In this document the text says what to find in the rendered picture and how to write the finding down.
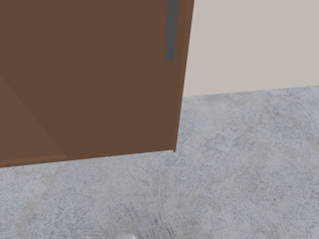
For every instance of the wardrobe door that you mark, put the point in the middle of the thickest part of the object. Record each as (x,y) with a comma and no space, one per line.
(93,73)
(21,136)

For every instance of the handle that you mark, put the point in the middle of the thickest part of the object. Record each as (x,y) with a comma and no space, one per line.
(171,22)

